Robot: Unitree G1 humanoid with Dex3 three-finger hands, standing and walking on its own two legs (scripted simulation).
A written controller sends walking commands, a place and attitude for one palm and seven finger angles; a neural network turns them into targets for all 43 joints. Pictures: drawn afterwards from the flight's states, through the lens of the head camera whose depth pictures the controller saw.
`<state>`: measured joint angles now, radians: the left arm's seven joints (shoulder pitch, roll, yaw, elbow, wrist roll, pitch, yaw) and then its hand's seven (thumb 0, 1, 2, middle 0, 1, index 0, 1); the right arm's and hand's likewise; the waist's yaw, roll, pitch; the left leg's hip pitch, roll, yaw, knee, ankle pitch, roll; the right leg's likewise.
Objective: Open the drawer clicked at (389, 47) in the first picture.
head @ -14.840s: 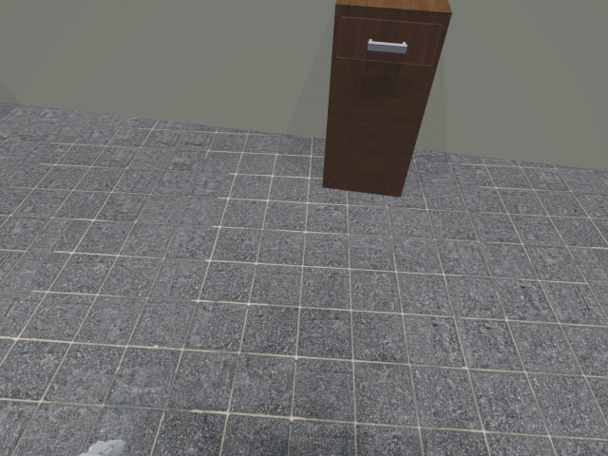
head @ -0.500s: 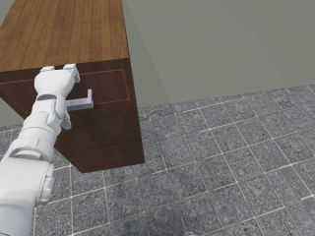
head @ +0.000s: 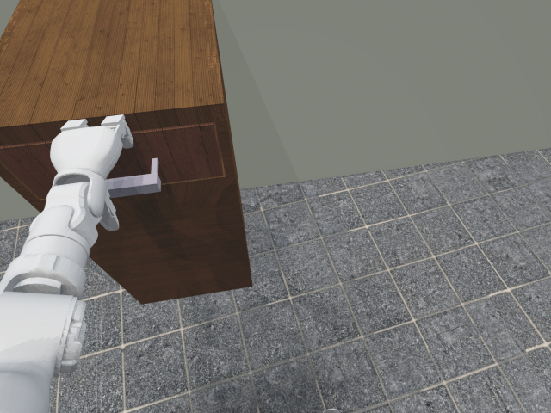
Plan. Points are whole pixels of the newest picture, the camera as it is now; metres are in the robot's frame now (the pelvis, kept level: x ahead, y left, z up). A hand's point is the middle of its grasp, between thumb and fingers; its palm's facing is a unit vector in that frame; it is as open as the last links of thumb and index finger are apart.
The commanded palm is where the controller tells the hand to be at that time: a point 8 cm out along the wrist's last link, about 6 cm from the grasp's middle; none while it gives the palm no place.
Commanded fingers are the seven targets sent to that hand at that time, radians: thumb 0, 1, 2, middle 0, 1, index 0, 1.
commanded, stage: move the hooked fingers above the handle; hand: left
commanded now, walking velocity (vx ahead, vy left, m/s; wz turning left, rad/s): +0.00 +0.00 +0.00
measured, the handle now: (119, 177) +0.51 +0.26 -0.01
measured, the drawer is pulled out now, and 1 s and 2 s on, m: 0.00 0.00 0.00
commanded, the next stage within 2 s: lower the fingers behind the handle in 0.56 s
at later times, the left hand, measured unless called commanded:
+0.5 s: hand (106, 172) +0.47 +0.25 +0.06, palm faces -0.01 -0.01 -1.00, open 13.8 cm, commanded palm +0.44 +0.25 +0.11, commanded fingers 0.00 -0.50 0.30 -0.30 -1.20 -0.30 -1.20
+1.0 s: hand (103, 192) +0.45 +0.26 +0.03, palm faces -0.06 -0.01 -1.00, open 13.8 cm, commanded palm +0.44 +0.26 +0.08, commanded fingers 0.00 -0.50 0.30 -0.30 -1.20 -0.30 -1.20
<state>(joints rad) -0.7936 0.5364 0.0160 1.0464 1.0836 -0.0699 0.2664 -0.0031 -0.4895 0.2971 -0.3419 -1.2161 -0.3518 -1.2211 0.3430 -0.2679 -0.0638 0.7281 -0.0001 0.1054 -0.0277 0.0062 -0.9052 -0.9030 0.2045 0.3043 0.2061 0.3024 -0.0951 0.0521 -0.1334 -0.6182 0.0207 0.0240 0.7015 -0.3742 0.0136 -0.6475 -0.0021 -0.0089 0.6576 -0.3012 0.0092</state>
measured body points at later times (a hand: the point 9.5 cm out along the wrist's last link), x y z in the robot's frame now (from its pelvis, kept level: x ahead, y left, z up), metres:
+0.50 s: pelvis +0.00 +0.00 +0.00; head +0.08 -0.01 +0.44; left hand +0.46 +0.25 +0.11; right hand +0.04 -0.28 -0.13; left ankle -0.03 +0.11 -0.72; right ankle +0.00 -0.13 -0.72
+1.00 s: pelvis -0.01 +0.00 +0.00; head +0.08 +0.00 +0.44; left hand +0.45 +0.26 +0.09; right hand +0.03 -0.28 -0.13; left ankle -0.03 +0.11 -0.72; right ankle +0.00 -0.13 -0.72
